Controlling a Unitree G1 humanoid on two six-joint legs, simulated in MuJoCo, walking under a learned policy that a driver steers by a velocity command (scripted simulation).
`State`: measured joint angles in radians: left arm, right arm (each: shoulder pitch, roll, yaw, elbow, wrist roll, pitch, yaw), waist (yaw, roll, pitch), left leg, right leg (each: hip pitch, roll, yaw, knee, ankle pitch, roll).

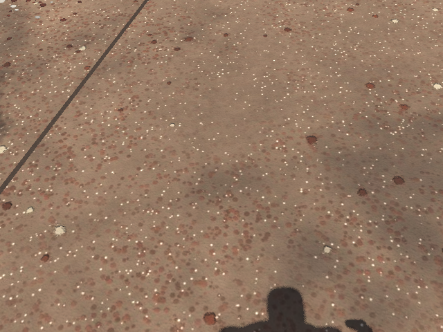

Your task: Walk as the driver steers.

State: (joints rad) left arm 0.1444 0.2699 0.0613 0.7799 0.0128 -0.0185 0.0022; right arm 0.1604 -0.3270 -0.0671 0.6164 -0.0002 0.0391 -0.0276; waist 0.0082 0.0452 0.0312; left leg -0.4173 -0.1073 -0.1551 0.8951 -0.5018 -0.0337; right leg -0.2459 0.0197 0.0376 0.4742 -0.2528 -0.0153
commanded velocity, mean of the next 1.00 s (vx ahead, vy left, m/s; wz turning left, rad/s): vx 0.13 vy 0.00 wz -0.27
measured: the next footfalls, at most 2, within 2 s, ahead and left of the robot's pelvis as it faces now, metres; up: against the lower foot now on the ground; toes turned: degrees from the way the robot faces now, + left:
left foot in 0.24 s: +0.07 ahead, +0.14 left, +0.00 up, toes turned +0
right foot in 0.66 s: +0.25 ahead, -0.10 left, +0.00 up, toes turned -11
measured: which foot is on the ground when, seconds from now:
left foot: up 0.00-0.22, down 0.24-0.66, up 0.68-1.00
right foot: down 0.00-0.26, up 0.28-0.64, down 0.66-1.00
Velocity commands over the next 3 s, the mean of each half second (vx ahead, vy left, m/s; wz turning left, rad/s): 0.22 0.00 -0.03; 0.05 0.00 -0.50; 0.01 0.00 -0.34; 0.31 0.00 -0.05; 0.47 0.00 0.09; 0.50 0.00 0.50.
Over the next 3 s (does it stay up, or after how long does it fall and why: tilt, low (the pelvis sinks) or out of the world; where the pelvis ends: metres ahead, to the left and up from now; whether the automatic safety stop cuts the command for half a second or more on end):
stays up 0.83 -0.25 -0.01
